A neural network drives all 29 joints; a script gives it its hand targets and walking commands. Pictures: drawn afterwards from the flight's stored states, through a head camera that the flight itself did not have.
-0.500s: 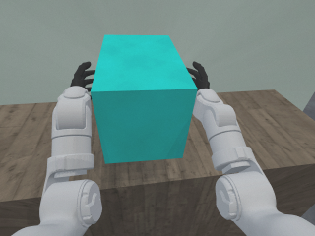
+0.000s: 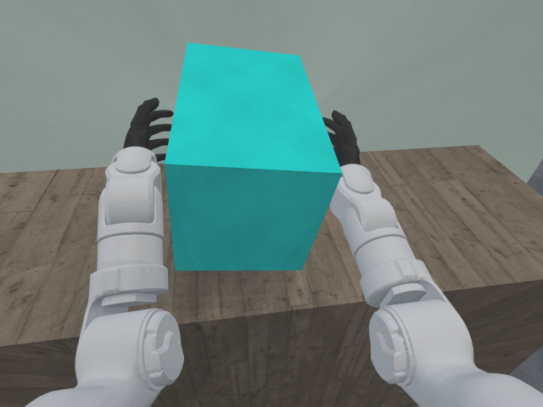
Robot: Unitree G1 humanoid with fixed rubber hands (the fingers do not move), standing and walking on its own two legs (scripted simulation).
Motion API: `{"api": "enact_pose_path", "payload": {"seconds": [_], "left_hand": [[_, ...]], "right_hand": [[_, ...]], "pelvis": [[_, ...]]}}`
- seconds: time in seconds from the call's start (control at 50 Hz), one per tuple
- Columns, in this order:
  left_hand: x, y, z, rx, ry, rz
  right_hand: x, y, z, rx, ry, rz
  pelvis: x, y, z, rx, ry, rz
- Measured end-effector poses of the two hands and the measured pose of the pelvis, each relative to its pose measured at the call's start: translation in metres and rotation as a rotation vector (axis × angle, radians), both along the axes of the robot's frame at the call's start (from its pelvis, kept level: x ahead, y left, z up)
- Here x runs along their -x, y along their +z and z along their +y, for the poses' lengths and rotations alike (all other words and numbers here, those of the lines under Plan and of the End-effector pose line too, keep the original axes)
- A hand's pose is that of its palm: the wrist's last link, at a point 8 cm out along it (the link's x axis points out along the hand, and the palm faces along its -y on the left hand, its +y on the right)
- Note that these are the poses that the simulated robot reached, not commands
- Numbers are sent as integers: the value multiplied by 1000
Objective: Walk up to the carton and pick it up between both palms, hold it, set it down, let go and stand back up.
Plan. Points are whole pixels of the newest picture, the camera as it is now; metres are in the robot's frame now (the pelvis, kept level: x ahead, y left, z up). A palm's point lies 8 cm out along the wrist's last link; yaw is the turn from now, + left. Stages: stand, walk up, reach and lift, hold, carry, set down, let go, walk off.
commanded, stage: set down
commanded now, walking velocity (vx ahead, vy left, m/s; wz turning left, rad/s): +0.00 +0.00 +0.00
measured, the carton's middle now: (243, 153) +0.46 +0.03 +0.19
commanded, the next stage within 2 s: none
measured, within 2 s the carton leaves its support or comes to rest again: neither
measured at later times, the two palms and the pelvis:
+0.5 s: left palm (154, 176) +0.38 +0.15 +0.20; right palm (346, 174) +0.40 -0.13 +0.18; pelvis +0.01 +0.00 +0.00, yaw +0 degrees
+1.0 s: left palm (157, 185) +0.39 +0.15 +0.17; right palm (338, 175) +0.42 -0.13 +0.16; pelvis +0.02 +0.00 +0.00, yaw +0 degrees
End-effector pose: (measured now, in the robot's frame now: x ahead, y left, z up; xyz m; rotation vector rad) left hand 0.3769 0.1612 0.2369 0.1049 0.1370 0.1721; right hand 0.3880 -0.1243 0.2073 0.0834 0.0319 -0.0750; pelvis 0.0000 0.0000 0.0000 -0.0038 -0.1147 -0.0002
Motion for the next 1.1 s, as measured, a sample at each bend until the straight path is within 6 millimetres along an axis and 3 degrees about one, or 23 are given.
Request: {"api": "enact_pose_path", "payload": {"seconds": [0.58,1.1], "left_hand": [[-7,-49,-12,6,33,76],[-14,-69,-9,28,98,125]], "right_hand": [[-16,-32,-12,30,35,47],[-39,-49,-7,59,99,93]], "pelvis": [[-10,0,1,1,1,7],[-19,1,0,1,1,29]]}}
